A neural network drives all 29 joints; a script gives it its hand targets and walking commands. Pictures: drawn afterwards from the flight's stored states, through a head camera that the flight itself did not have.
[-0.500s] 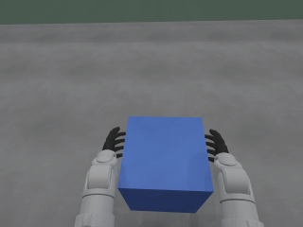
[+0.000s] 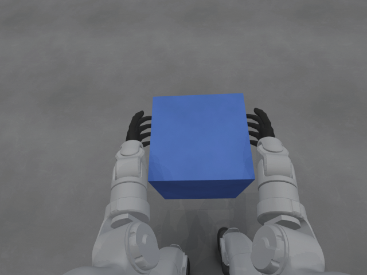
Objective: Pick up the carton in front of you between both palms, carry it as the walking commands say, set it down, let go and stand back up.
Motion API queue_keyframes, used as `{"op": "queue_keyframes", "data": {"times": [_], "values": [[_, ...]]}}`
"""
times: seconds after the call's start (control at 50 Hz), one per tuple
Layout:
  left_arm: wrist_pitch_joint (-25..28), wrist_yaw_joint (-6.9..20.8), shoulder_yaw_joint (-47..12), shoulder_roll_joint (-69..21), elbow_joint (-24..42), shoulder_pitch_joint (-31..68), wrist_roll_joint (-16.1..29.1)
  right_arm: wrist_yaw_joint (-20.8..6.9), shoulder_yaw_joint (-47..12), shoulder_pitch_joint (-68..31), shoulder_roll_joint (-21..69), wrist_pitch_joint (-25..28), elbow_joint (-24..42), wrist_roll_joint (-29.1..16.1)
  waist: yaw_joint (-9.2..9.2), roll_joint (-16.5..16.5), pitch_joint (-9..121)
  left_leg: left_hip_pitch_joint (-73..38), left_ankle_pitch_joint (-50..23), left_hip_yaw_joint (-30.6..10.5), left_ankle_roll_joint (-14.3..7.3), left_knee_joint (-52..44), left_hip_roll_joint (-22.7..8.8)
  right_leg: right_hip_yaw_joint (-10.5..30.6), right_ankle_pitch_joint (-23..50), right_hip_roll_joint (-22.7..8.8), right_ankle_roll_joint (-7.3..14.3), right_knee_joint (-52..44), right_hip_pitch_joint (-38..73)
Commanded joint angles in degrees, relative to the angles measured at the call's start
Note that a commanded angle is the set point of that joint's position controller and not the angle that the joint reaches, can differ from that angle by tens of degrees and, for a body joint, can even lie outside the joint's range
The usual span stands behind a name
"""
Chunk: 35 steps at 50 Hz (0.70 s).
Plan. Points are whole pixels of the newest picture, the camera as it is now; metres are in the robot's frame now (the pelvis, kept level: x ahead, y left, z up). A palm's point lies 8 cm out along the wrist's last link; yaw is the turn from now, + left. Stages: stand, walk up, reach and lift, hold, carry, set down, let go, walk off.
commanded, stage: set down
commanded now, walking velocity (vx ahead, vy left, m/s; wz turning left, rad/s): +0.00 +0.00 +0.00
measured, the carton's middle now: (198, 153) +0.38 +0.00 -0.09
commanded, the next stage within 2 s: none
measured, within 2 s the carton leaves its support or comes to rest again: rests again in 1.86 s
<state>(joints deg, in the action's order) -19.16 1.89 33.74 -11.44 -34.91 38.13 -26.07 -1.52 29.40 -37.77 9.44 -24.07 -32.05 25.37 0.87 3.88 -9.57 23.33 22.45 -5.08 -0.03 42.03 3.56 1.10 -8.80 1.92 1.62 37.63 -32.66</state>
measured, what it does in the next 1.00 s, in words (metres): lowers itself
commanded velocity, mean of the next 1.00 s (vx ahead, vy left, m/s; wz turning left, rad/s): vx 0.00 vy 0.00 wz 0.00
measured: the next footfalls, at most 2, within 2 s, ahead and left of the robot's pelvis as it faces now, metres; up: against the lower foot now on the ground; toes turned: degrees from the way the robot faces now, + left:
none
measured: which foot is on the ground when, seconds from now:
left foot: down 0.00-1.00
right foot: down 0.00-1.00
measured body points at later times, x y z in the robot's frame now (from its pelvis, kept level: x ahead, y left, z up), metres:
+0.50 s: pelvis -0.01 +0.00 -0.12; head +0.22 -0.04 +0.26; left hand +0.43 +0.13 -0.20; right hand +0.43 -0.17 -0.21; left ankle -0.01 +0.13 -0.71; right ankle +0.11 -0.10 -0.71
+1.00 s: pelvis -0.05 +0.00 -0.25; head +0.27 -0.05 +0.06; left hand +0.47 +0.12 -0.36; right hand +0.48 -0.18 -0.38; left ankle -0.01 +0.13 -0.71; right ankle +0.11 -0.10 -0.71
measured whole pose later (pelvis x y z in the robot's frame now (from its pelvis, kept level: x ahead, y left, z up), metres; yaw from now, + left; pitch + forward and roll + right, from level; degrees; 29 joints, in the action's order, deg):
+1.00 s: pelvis -0.05 +0.00 -0.25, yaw +8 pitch +44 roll +7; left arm -12.6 -9.8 26.8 -2.4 -40.1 64.9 -4.6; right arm 0.4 20.5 -68.2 -9.7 -17.5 -43.7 12.0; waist 3.4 4.3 -1.1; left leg 108.5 38.0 -0.7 2.8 101.5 11.3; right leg 6.5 -20.2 3.5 -0.9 96.0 -119.7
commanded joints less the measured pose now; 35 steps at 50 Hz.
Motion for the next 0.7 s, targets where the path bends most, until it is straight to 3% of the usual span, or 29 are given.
{"op": "queue_keyframes", "data": {"times": [0.0,0.04,0.06,0.08,0.1,0.14,0.16,0.18,0.2,0.22,0.24,0.26,0.28,0.3,0.32,0.36,0.38,0.42,0.44,0.48,0.5,0.52,0.54,0.56,0.58,0.6,0.64,0.66,0.68], "values": [[5.6,7.6,-18.6,-35.1,-5.7,21.7,5.5,-6.0,-18.6,-22.1,35.3,6.7,-6.9,-4.6,-0.33,-3.6,30.5,25.7,-4.7,0.3,-1.4,-6.6,3.0,3.1,9.7,3.2,-0.5,4.1,30.3],[9.2,8.6,-20.9,-34.2,-4.0,28.6,8.3,-5.9,-22.6,-28.2,35.3,10.7,-5.8,-7.0,-0.05,-3.5,30.9,34.7,-0.6,1.7,-0.8,0.3,4.3,6.9,4.8,1.7,-0.4,7.5,25.4],[10.8,9.1,-25.0,-36.3,-4.1,29.0,10.3,-5.5,-23.6,-25.8,36.5,11.9,-7.3,-6.6,1.72,-7.3,35.2,35.6,-1.3,1.9,-0.7,2.0,4.7,4.6,7.1,2.7,-1.6,8.4,25.3],[12.0,8.9,-26.8,-35.9,-2.9,28.7,10.8,-5.6,-25.2,-24.9,38.6,13.3,-7.2,-7.6,-1.00,-4.7,38.3,37.7,-2.1,2.6,-0.3,3.5,5.0,7.7,12.2,1.2,-0.8,9.8,26.1],[12.8,9.1,-28.9,-37.0,-5.3,28.4,13.0,-5.1,-28.9,-28.8,40.3,14.7,-5.2,-9.2,-1.12,-8.1,44.0,42.1,-4.1,2.4,-0.2,5.8,5.2,6.6,16.8,1.2,-2.2,12.8,28.1],[13.9,9.0,-32.6,-37.9,-3.7,30.0,14.9,-4.8,-34.0,-33.4,40.9,15.9,-1.0,-13.5,-2.73,-5.7,54.4,47.7,-4.9,2.7,0.4,9.9,6.2,8.0,23.6,0.8,-1.6,17.6,30.0],[14.8,8.4,-35.8,-40.4,-0.4,29.6,17.6,-4.0,-38.8,-32.1,40.4,15.8,2.3,-13.5,-0.20,-9.7,67.5,52.3,-5.9,2.6,1.3,12.1,6.1,8.0,32.0,1.2,-2.4,22.1,39.0],[14.7,8.2,-39.9,-38.3,0.4,34.6,19.7,-3.6,-38.7,-31.7,41.9,15.5,-1.7,-13.7,0.98,-11.4,69.8,53.3,-7.9,1.6,0.2,12.8,5.4,7.0,30.9,2.0,-3.0,24.3,35.6],[14.1,8.2,-40.8,-40.4,0.1,31.0,20.5,-3.9,-41.6,-31.2,44.7,16.0,1.5,-16.5,-2.57,-9.5,71.0,53.4,-10.9,2.3,0.8,12.6,6.3,6.0,31.0,2.4,-3.2,25.2,32.8],[14.0,8.0,-43.8,-41.8,5.6,34.0,21.6,-4.0,-42.9,-31.7,46.0,14.9,2.7,-16.4,-1.82,-5.1,76.3,53.6,-9.6,3.4,1.6,15.7,7.3,8.3,31.3,1.8,-2.6,25.3,33.2],[12.9,7.7,-42.0,-39.4,5.3,36.7,21.3,-4.5,-44.4,-36.1,42.7,14.7,5.8,-17.4,-0.96,-6.0,77.4,52.3,-9.5,3.5,1.6,16.9,7.3,5.1,25.6,2.7,-3.2,27.7,25.1],[12.0,7.8,-45.6,-44.5,2.3,32.5,22.3,-4.8,-44.6,-31.7,47.7,13.2,1.9,-15.8,-1.37,-6.9,76.7,53.9,-7.5,3.2,1.7,15.2,7.0,4.2,22.1,3.3,-2.6,27.1,26.5],[11.0,7.8,-41.8,-43.2,2.0,35.4,21.6,-5.3,-42.3,-36.1,43.8,13.1,2.9,-17.3,-0.39,-3.6,72.4,56.6,-5.8,3.0,1.3,16.7,7.1,5.2,18.5,3.3,-1.9,27.5,19.7],[10.6,7.8,-45.1,-47.5,2.2,34.6,22.5,-6.1,-42.9,-32.1,45.7,12.4,1.7,-15.4,2.10,-6.0,72.5,56.1,-6.7,2.7,2.0,16.8,6.8,2.8,19.2,4.3,-2.2,28.5,16.7],[9.9,8.1,-43.3,-46.7,1.5,36.8,23.4,-7.1,-42.4,-32.3,45.1,12.0,-0.3,-17.7,1.79,-4.0,69.1,54.5,-5.4,2.2,1.8,17.7,6.7,2.4,15.7,4.0,-1.4,28.8,9.5],[9.2,8.4,-42.4,-51.0,0.7,35.0,21.6,-7.9,-40.6,-31.8,45.3,11.3,-2.8,-14.5,3.04,-3.1,66.4,59.0,-5.1,3.2,2.8,20.6,7.7,2.0,14.4,4.2,-0.9,29.1,3.2],[8.1,8.1,-38.4,-49.7,-3.7,34.1,20.2,-9.1,-39.1,-34.2,43.1,11.4,-2.2,-15.4,0.93,-2.3,63.7,57.3,-5.6,3.0,2.4,20.6,7.4,1.4,12.1,4.1,-1.5,30.5,-2.3],[7.4,7.6,-37.4,-48.8,-3.1,36.3,20.8,-10.2,-39.2,-36.1,41.9,10.6,-1.9,-14.5,3.47,-6.4,68.6,59.1,-6.1,3.3,2.6,23.8,7.6,0.6,13.0,4.3,-2.3,31.2,-2.8],[7.2,7.3,-36.6,-45.0,-3.7,37.4,19.2,-10.2,-37.4,-36.1,43.2,9.8,-4.6,-15.5,-0.27,-6.0,63.9,61.2,-1.4,3.6,2.4,23.0,7.3,0.3,6.5,4.3,-1.9,32.3,-6.5],[6.4,7.5,-35.2,-46.3,-2.3,39.6,19.5,-10.1,-36.0,-37.8,41.2,9.1,-4.1,-13.9,1.31,-5.9,66.0,66.7,-1.6,3.8,2.0,26.5,7.3,1.9,7.0,3.9,-2.0,33.5,-3.8],[6.2,6.8,-35.8,-45.7,-2.8,39.7,18.9,-10.6,-37.2,-41.1,42.5,9.1,-4.2,-16.7,-3.19,-5.1,65.7,63.6,-3.7,4.5,2.1,24.7,7.8,1.7,8.3,4.1,-2.1,34.4,-9.1],[6.7,6.9,-36.7,-48.4,-2.6,42.4,21.7,-10.3,-36.1,-41.3,40.8,9.2,-4.8,-15.9,4.28,-6.9,70.5,64.4,-3.9,3.7,2.5,27.4,7.6,0.4,10.5,4.4,-1.9,35.1,-4.9],[6.6,6.3,-37.1,-45.1,-1.9,45.4,21.3,-9.8,-34.6,-41.3,39.6,9.5,-7.0,-15.0,2.28,-3.7,69.6,66.1,-1.1,3.5,2.9,29.3,7.8,0.7,6.8,4.2,-1.8,38.4,-12.4],[6.6,6.1,-35.2,-44.0,-3.4,44.4,20.5,-9.8,-35.5,-42.7,39.9,9.3,-6.0,-15.8,-1.49,-7.8,67.8,64.8,-2.1,4.4,2.5,30.0,7.9,0.1,5.4,4.6,-2.8,38.2,-14.2],[6.5,6.1,-34.1,-47.5,-4.5,45.9,20.9,-10.1,-32.3,-41.8,38.3,9.4,-8.3,-14.5,4.51,-2.9,67.8,68.4,1.1,4.9,3.2,29.9,8.5,-0.3,4.3,5.0,-1.7,38.5,-15.3],[7.1,5.2,-35.3,-45.4,-2.8,47.0,19.9,-10.1,-31.9,-41.2,40.7,8.5,-12.5,-13.1,0.85,-5.9,67.4,68.9,-0.3,4.4,2.7,31.9,8.2,0.7,4.7,4.7,-2.0,40.1,-15.2],[5.9,4.7,-31.9,-44.6,-6.2,47.9,20.4,-9.7,-28.9,-43.7,35.5,8.2,-13.0,-11.9,4.50,-4.6,62.2,74.6,4.2,4.8,3.2,33.2,8.7,0.0,-0.7,4.5,-1.4,41.2,-19.6],[6.7,4.7,-32.7,-42.1,-6.0,47.2,19.3,-9.7,-29.4,-43.3,36.6,9.0,-12.4,-14.1,0.89,-2.8,61.4,74.3,1.0,6.5,3.5,32.9,8.8,1.0,3.3,4.7,-1.3,41.0,-22.5],[6.8,4.5,-32.0,-44.9,-6.4,47.4,20.4,-9.9,-29.2,-46.6,35.5,9.9,-10.1,-13.7,3.62,-5.0,67.1,72.8,-1.4,5.0,3.2,34.1,9.1,-1.3,7.0,4.9,-2.0,44.0,-20.9]]}}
